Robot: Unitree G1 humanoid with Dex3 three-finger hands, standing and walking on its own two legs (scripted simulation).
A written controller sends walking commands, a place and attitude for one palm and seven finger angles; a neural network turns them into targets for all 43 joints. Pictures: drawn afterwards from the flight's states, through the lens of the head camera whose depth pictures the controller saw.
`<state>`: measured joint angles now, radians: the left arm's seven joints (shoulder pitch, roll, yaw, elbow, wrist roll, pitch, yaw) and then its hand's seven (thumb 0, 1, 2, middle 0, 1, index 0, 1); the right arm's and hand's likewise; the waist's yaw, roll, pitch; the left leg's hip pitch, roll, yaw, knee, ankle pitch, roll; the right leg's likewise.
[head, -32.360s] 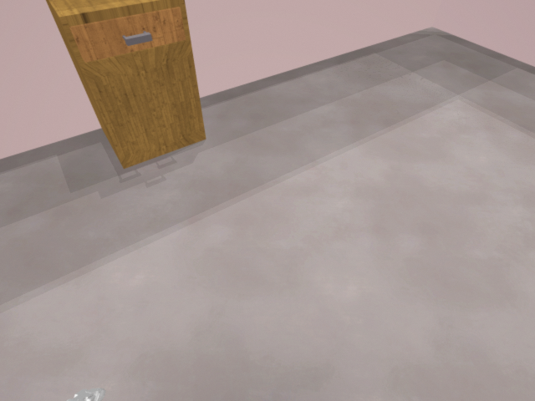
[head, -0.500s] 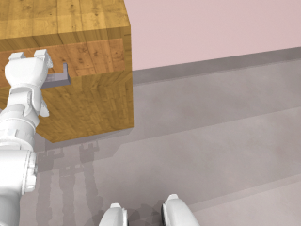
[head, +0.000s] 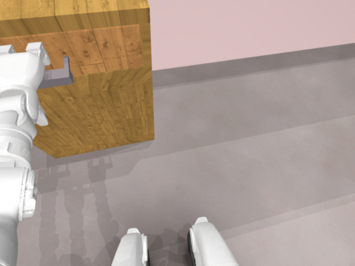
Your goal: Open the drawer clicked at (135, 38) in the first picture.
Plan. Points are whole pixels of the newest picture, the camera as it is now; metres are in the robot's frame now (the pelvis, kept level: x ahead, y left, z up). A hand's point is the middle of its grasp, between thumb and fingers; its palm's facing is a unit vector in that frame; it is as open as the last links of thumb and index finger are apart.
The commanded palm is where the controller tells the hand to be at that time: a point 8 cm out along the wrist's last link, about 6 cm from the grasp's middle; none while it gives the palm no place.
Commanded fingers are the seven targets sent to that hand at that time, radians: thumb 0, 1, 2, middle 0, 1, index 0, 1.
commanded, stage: lower the fingers behind the handle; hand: left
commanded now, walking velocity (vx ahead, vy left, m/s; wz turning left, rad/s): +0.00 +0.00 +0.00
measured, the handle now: (46, 71) +0.57 +0.27 -0.01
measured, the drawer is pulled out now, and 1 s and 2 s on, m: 0.00 0.00 0.00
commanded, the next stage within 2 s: lift the hand off the handle in 0.68 s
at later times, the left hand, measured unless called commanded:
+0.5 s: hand (34, 88) +0.52 +0.28 +0.00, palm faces -0.05 +0.06 -1.00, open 13.8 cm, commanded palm +0.51 +0.26 +0.02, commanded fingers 0.00 -0.50 0.30 -0.30 -1.20 -0.30 -1.20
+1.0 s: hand (33, 88) +0.52 +0.29 +0.00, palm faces -0.06 +0.05 -1.00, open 13.8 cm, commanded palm +0.52 +0.26 +0.03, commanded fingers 0.00 -0.50 0.30 -0.30 -1.20 -0.30 -1.20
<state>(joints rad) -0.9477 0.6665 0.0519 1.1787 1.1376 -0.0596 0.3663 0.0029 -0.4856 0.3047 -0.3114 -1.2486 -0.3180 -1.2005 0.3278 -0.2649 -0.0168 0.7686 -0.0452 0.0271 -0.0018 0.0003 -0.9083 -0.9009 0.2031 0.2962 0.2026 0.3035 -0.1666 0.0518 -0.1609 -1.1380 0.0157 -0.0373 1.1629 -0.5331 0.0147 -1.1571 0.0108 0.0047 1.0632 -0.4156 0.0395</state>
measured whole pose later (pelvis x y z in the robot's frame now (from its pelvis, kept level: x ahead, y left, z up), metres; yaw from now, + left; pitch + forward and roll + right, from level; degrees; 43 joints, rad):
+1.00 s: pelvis -0.02 +0.00 -0.02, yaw +0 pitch +31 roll -4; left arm -1.05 0.71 0.01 1.18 1.13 -0.04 0.30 0.00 -0.49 0.30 -0.25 -1.26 -0.32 -1.20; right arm 0.34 -0.26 0.01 0.74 -0.03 0.00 -0.02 0.00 -0.91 -0.90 0.20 0.30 0.20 0.30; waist -0.18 0.06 -0.16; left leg -1.26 0.01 -0.05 1.26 -0.53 0.01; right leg -1.28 0.01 -0.01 1.16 -0.42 0.04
